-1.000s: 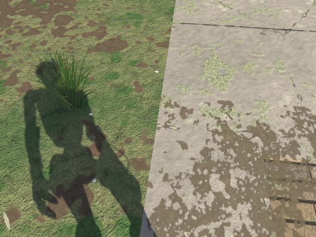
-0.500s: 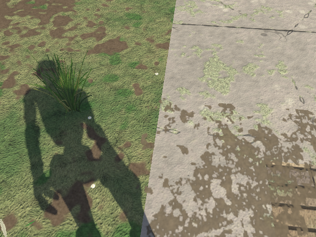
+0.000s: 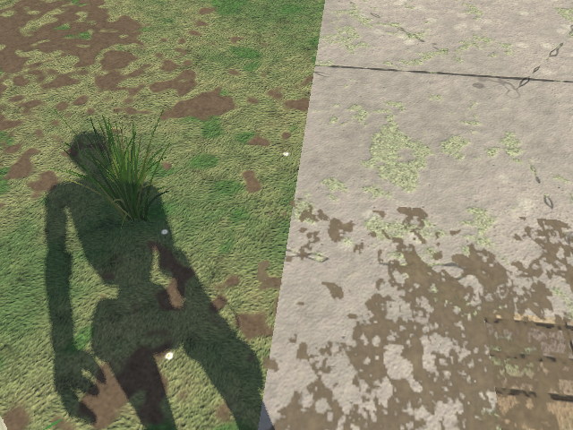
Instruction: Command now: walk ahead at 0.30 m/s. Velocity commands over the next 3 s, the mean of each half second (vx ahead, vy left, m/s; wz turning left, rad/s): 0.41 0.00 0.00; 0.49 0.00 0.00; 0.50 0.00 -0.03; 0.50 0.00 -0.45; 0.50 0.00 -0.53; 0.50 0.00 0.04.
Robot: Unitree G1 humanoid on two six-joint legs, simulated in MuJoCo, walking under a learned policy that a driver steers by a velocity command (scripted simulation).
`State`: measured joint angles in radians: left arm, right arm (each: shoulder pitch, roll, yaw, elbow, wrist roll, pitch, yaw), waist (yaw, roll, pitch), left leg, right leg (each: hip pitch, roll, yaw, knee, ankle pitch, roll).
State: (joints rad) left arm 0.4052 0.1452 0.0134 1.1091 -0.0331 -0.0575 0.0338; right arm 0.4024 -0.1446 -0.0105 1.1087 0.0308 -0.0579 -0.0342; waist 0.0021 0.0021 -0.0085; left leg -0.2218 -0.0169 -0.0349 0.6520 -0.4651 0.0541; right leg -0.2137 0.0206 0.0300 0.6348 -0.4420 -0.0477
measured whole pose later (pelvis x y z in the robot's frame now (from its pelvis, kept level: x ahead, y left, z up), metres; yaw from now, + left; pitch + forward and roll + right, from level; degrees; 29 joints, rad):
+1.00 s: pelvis +0.46 +0.04 +0.02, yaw +1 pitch +1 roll -2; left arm 0.38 0.23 0.03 1.00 -0.01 -0.10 -0.01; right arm 0.11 -0.24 -0.04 0.86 0.01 -0.09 -0.01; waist 0.07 0.04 0.00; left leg -0.69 0.15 -0.05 0.73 0.04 0.01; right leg -0.05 0.09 -0.04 0.20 -0.18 -0.07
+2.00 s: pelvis +1.00 +0.03 +0.02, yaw -17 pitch +2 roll +0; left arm 0.30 0.24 0.07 0.82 -0.01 -0.07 -0.02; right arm 0.11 -0.28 -0.06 0.78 -0.01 -0.11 -0.01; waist 0.03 0.03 0.02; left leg -0.65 0.11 -0.08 0.99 -0.23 -0.03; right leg -0.22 0.12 0.06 0.35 -0.15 -0.11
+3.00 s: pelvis +1.44 -0.21 +0.02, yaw -29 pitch +1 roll -1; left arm 0.31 0.25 0.07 0.80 0.02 -0.10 -0.02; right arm 0.22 -0.31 -0.07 0.82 0.03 -0.04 0.00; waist 0.03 0.06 0.01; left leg -0.65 0.10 -0.07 1.09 -0.20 0.00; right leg -0.14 0.02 -0.14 0.31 -0.19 -0.05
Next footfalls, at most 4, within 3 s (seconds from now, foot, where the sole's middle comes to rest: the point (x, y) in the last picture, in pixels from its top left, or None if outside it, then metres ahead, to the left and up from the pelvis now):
0.62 right None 0.45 -0.05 -0.76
1.16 left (221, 355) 0.72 0.20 -0.76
1.76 right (312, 259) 1.03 -0.04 -0.76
2.24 left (278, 183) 1.35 0.06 -0.76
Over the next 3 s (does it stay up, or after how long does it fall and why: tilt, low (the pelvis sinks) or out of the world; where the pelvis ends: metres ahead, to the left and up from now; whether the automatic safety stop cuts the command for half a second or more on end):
stays up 1.44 -0.21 0.02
